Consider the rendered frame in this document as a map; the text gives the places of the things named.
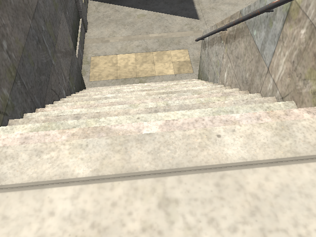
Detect stairs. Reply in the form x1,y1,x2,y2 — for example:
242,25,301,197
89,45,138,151
0,79,316,147

